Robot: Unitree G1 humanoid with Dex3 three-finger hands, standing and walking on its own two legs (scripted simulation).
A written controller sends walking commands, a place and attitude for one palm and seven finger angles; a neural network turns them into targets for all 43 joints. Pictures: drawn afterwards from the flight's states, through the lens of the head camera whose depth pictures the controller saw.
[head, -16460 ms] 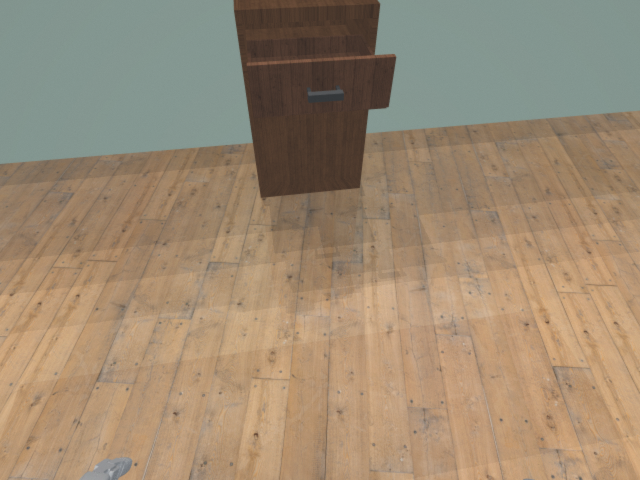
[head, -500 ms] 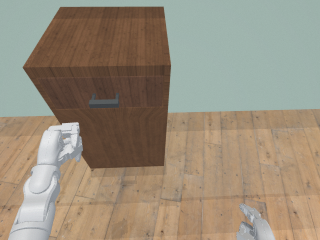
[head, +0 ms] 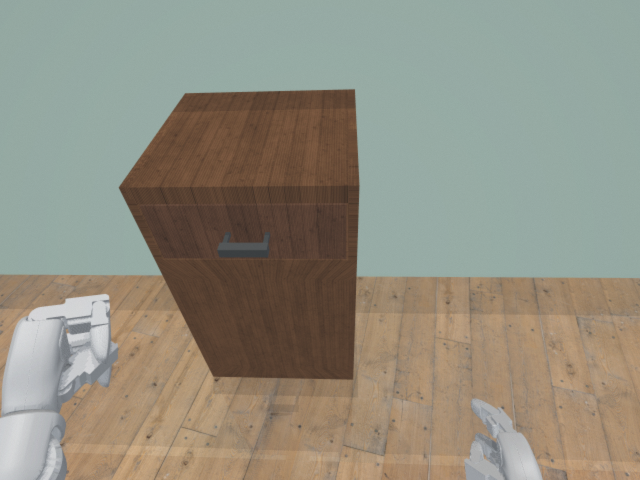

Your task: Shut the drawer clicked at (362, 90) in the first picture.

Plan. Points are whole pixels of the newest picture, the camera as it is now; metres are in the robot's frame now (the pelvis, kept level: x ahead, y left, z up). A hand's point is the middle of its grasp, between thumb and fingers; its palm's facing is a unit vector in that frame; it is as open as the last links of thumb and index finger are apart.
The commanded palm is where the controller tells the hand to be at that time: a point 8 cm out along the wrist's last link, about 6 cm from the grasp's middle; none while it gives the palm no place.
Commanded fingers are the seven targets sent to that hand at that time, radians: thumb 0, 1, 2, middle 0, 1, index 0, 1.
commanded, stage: draw the hand back to the body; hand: left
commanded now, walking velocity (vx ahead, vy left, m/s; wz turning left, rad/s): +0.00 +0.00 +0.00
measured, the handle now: (245, 243) +0.59 +0.24 -0.10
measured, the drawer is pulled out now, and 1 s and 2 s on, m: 0.00 0.00 0.00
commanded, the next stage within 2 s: step back with the hand held close in 0.28 s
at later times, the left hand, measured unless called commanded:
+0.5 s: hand (84, 350) +0.18 +0.23 +0.18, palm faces +0.40 -0.81 -0.44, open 3.3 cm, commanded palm +0.12 +0.27 +0.18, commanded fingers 0.00 0.90 0.90 -1.40 -1.60 -1.40 -1.60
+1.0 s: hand (31, 405) +0.13 +0.26 +0.16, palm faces +0.34 -0.79 -0.50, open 3.3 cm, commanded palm +0.08 +0.30 +0.18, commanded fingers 0.00 0.90 0.90 -1.40 -1.60 -1.40 -1.60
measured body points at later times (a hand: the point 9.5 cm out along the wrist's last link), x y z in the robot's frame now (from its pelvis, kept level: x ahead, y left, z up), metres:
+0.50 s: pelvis -0.01 -0.01 +0.00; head -0.02 -0.03 +0.45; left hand +0.15 +0.27 +0.20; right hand +0.18 -0.23 -0.08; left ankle -0.02 +0.10 -0.74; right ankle -0.02 -0.10 -0.74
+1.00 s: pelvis -0.06 +0.02 -0.01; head -0.04 +0.02 +0.44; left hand +0.11 +0.30 +0.19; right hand +0.13 -0.21 -0.08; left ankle -0.02 +0.10 -0.74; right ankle -0.02 -0.10 -0.74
